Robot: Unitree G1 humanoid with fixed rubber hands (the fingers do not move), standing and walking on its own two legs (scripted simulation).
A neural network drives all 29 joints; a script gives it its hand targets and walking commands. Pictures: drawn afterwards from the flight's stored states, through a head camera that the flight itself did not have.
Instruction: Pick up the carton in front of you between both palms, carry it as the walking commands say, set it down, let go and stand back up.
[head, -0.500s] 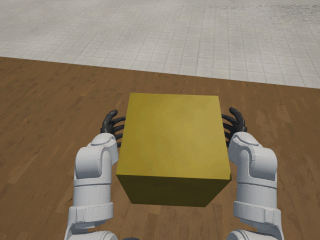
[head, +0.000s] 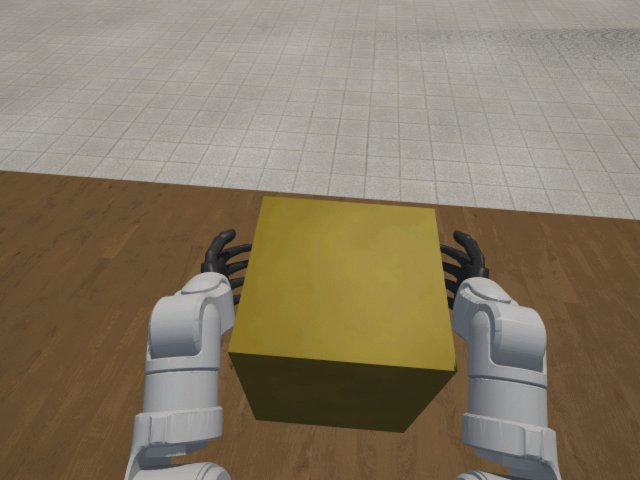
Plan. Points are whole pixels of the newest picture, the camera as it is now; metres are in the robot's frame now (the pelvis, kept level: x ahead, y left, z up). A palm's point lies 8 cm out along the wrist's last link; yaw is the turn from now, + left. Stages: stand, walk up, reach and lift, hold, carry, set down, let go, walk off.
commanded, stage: carry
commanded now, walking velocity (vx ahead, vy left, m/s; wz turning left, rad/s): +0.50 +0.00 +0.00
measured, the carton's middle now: (338, 322) +0.31 -0.01 +0.02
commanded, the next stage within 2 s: none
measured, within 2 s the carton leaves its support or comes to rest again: neither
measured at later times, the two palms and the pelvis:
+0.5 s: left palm (284, 159) +0.62 +0.07 +0.06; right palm (449, 153) +0.64 -0.23 +0.05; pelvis +0.31 -0.08 -0.03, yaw +1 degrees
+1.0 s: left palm (307, 97) +0.94 +0.04 +0.00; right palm (432, 100) +0.93 -0.26 +0.00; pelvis +0.62 -0.09 -0.07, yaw -1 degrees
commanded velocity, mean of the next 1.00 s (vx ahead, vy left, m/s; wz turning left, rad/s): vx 0.50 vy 0.00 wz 0.00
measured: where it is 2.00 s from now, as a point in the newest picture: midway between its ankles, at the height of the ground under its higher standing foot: (368, 255)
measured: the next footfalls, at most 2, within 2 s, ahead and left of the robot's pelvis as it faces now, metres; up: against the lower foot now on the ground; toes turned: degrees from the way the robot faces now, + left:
right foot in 0.34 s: +0.37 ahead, -0.12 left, -0.04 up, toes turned -4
left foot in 0.84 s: +0.67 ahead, -0.04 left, -0.08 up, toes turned +3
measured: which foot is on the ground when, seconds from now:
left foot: down 0.00-0.34, up 0.36-0.82, down 0.84-1.00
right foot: up 0.00-0.32, down 0.34-0.86, up 0.88-1.00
